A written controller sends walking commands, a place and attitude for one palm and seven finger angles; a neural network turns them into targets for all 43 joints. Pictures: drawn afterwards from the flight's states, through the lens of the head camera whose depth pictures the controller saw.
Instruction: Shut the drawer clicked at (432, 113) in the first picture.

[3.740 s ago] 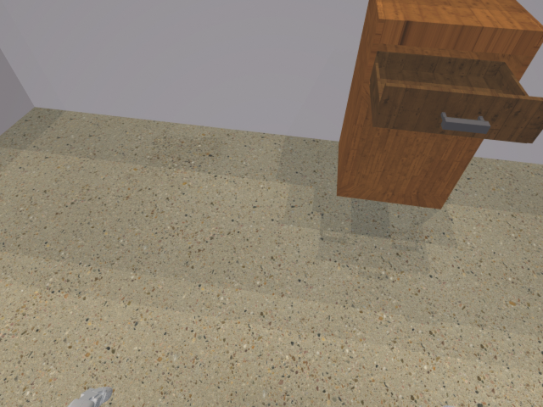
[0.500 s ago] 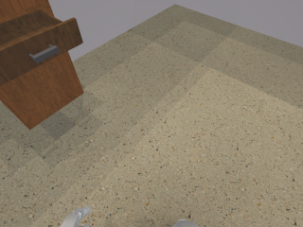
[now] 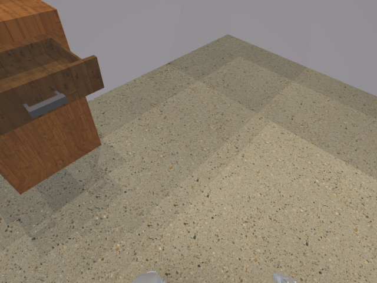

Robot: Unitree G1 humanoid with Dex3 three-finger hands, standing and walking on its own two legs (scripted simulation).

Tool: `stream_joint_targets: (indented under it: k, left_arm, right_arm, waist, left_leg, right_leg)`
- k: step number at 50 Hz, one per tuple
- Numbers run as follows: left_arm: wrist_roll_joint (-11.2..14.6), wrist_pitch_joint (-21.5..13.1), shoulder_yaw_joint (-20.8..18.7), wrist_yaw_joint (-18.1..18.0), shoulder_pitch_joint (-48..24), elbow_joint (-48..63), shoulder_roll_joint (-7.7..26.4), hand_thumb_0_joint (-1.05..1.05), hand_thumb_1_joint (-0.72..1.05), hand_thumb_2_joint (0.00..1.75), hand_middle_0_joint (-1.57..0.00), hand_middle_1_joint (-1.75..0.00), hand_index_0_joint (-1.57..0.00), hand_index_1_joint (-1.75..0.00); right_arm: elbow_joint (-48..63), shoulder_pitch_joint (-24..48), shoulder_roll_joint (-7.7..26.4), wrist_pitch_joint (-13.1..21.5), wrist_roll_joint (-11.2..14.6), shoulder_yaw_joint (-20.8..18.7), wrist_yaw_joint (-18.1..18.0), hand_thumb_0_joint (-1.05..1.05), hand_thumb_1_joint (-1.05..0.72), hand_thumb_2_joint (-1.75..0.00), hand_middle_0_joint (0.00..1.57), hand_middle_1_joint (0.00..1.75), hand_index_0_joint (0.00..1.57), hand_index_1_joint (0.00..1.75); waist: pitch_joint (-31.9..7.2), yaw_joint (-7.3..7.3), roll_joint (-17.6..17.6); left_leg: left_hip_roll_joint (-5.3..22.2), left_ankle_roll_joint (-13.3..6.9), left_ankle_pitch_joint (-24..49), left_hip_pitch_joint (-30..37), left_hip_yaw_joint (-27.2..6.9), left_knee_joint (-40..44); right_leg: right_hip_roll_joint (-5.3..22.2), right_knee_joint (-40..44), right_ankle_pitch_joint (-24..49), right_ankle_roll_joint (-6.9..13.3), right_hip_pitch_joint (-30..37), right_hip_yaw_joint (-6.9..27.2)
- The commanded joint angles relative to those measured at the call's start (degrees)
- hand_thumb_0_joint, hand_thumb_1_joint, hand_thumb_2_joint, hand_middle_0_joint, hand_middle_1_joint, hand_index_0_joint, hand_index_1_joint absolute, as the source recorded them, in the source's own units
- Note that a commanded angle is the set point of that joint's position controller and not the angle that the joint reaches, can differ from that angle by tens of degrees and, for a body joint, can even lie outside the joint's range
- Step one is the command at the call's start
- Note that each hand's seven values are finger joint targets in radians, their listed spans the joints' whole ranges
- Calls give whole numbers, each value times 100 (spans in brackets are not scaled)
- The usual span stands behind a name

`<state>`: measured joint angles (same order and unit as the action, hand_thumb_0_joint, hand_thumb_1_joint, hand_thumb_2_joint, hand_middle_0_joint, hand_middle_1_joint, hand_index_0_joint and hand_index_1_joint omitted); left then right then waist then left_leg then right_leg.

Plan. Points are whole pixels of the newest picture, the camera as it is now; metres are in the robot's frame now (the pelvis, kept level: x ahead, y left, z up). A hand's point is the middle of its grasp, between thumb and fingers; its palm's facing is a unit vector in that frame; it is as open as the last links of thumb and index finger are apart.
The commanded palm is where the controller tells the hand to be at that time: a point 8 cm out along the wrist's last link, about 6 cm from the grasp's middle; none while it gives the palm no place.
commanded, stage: walk to a spot facing it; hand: left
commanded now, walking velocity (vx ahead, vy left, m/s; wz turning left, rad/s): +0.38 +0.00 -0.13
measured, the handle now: (45, 102) +0.62 +0.57 -0.05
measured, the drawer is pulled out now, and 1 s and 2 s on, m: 0.29 0.29 0.29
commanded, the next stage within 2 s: turn to face it in 0.78 s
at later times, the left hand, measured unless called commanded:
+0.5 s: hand (124, 229) +0.27 +0.20 -0.16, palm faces -0.11 -0.98 -0.16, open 7.3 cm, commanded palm none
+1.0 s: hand (172, 163) +0.50 +0.10 -0.15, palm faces -0.16 -0.96 -0.22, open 7.2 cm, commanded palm none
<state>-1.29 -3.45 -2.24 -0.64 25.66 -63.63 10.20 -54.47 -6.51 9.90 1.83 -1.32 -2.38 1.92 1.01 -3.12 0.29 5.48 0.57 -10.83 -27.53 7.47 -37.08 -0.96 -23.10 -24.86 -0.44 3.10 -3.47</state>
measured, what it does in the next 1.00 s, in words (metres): walks ahead: left foot, then right foot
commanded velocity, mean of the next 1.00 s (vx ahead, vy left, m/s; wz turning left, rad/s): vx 0.29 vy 0.00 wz -0.08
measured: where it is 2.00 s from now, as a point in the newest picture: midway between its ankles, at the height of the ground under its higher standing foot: (207, 234)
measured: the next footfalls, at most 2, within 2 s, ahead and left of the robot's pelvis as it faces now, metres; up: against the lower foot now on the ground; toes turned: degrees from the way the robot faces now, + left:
left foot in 0.02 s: +0.16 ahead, +0.10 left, +0.00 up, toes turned +9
right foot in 0.70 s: +0.40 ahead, -0.14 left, +0.00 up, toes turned -22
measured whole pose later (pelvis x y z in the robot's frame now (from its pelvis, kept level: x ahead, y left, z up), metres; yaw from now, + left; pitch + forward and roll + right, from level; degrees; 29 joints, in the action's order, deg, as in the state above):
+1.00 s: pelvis +0.41 -0.07 +0.02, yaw -11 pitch -1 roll -1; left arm -1.0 -4.6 -2.6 -1.2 13.6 -60.7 9.1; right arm -58.0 -12.2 10.4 0.7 -0.9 -3.8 -0.7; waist 1.2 2.2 -2.5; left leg 8.8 2.7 -11.1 -34.5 4.3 -55.6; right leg -0.8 -23.0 -16.5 3.4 -6.2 -12.0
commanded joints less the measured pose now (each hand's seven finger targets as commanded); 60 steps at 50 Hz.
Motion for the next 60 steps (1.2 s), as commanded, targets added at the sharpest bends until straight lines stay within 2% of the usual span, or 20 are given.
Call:
stream_joint_targets:
  k: [1,2,5,10,20,25,29,31,33,34,35,36,39,43,53,56,57,58,59,60]
  left_arm:
    - [135,-116,-121,65,226,419,414,0,90,90,-20,-30,-20,-30]
    - [85,-119,-141,40,-39,507,603,0,90,90,-20,-30,-20,-30]
    - [-9,-3,-177,130,-500,384,388,0,90,90,-20,-30,-20,-30]
    - [-64,319,-195,136,61,198,8,0,90,90,-20,-30,-20,-30]
    - [-57,355,-276,194,-1334,645,39,0,90,90,-20,-30,-20,-30]
    - [-52,287,-179,238,-2253,917,-61,0,90,90,-20,-30,-20,-30]
    - [-36,221,-126,229,-2507,1022,-102,0,90,90,-20,-30,-20,-30]
    - [-39,154,-146,207,-1964,895,-6,0,90,90,-20,-30,-20,-30]
    - [-83,39,-244,154,-547,454,322,0,90,90,-20,-30,-20,-30]
    - [-93,-37,-391,91,273,217,851,0,90,90,-20,-30,-20,-30]
    - [0,-50,-518,18,741,106,1386,0,90,90,-20,-30,-20,-30]
    - [101,-10,-521,-27,500,154,1453,0,90,90,-20,-30,-20,-30]
    - [76,-58,-278,-48,-659,366,649,0,90,90,-20,-30,-20,-30]
    - [-29,-203,-152,-68,-893,397,183,0,90,90,-20,-30,-20,-30]
    - [-3,-58,-131,-107,-679,455,632,0,90,90,-20,-30,-20,-30]
    - [-1,24,-213,-128,-697,588,898,0,90,90,-20,-30,-20,-30]
    - [27,59,-250,-122,-748,656,954,0,90,90,-20,-30,-20,-30]
    - [101,93,-274,-111,-746,802,864,0,90,90,-20,-30,-20,-30]
    - [221,108,-199,-72,-593,1014,545,0,90,90,-20,-30,-20,-30]
    - [141,181,-193,-137,-832,1151,722,0,90,90,-20,-30,-20,-30]
  right_arm:
    - [-431,-2588,1724,237,-142,-429,-199,0,-90,-90,20,30,20,30]
    - [-435,-2517,1649,175,-22,-387,-241,0,-90,-90,20,30,20,30]
    - [-171,-1214,738,241,8,-163,-275,0,-90,-90,20,30,20,30]
    - [-340,-1126,379,349,58,-103,-300,0,-90,-90,20,30,20,30]
    - [-821,-2319,261,407,52,-97,-396,0,-90,-90,20,30,20,30]
    - [-1087,-2937,242,363,-35,-56,-398,0,-90,-90,20,30,20,30]
    - [-1202,-3048,301,297,-74,-43,-389,0,-90,-90,20,30,20,30]
    - [-1178,-2871,448,280,-53,-75,-391,0,-90,-90,20,30,20,30]
    - [-1074,-2580,609,267,18,-126,-356,0,-90,-90,20,30,20,30]
    - [-933,-2535,430,284,100,-106,-273,0,-90,-90,20,30,20,30]
    - [-748,-2627,70,318,153,-45,-291,0,-90,-90,20,30,20,30]
    - [-636,-2104,240,291,152,-75,-309,0,-90,-90,20,30,20,30]
    - [-577,-1541,-54,143,52,-99,-287,0,-90,-90,20,30,20,30]
    - [-729,-2157,-337,-94,-12,-94,-252,0,-90,-90,20,30,20,30]
    - [10,-447,146,-117,16,-46,-87,0,-90,-90,20,30,20,30]
    - [37,-819,401,-129,-31,-120,-104,0,-90,-90,20,30,20,30]
    - [-37,-1273,586,-132,-58,-189,-124,0,-90,-90,20,30,20,30]
    - [-54,-1797,1061,-104,-104,-298,-149,0,-90,-90,20,30,20,30]
    - [-62,-2107,1607,-75,-52,-388,-190,0,-90,-90,20,30,20,30]
    - [-136,-2025,1573,-132,68,-345,-222,0,-90,-90,20,30,20,30]
  waist:
    - [-1271,1063,-2206]
    - [-1159,1040,-1683]
    - [290,521,-478]
    - [466,58,-678]
    - [708,435,-456]
    - [941,762,-461]
    - [917,762,-672]
    - [465,462,-786]
    - [-469,-211,-599]
    - [-1184,-549,187]
    - [-1821,-468,1319]
    - [-1551,-471,619]
    - [169,100,-121]
    - [307,626,300]
    - [396,303,672]
    - [16,526,543]
    - [-287,744,367]
    - [-760,929,-723]
    - [-1225,891,-2213]
    - [-1429,869,-1305]
  left_leg:
    - [2047,-979,-92,4260,-3071,1647]
    - [2256,-1165,-551,3886,-3653,2191]
    - [1679,-746,-1269,1755,-2217,2676]
    - [1077,-463,-920,897,-706,2984]
    - [1219,-467,490,2611,-272,2956]
    - [1379,-750,1599,3136,9,2703]
    - [1399,-705,2953,3335,380,2250]
    - [1397,-645,4629,3429,614,1439]
    - [1153,-335,4834,2802,901,-385]
    - [820,-113,2841,1214,979,-1915]
    - [-218,204,-2058,-493,631,-3827]
    - [-69,24,-2106,-855,-250,-4515]
    - [515,31,-889,-700,-612,-4064]
    - [457,140,-471,-207,-503,-3044]
    - [91,86,93,-306,0,-590]
    - [-255,-89,42,501,102,-19]
    - [-363,-156,675,1212,81,381]
    - [406,-514,2846,2365,-912,771]
    - [2006,-1533,6101,3300,-2989,936]
    - [2056,-1766,4863,3096,-2885,1163]
  right_leg:
    - [-137,-4368,-239,172,-3294,-192]
    - [-27,-5239,-679,275,-3641,457]
    - [693,-5377,696,207,-3755,567]
    - [729,-4879,1522,35,-3485,466]
    - [877,-3494,2113,-105,-4867,231]
    - [777,-2365,1638,37,-4712,-234]
    - [494,-1686,1180,275,-4173,-565]
    - [151,-1320,889,464,-3238,-811]
    - [-23,-631,1625,640,-1110,-839]
    - [1080,-585,1940,995,721,460]
    - [2658,-172,3198,1782,2020,3125]
    - [2725,206,3422,1944,1642,3076]
    - [2144,721,2886,1211,-1068,1518]
    - [1639,962,3363,857,-1951,167]
    - [1762,258,5150,568,-625,-637]
    - [1876,-1009,5880,416,-407,-756]
    - [1771,-1884,5584,266,-628,-888]
    - [1257,-3191,3674,-59,-1579,-1038]
    - [366,-4984,-1249,-379,-3085,-762]
    - [420,-5456,-1382,-256,-3052,119]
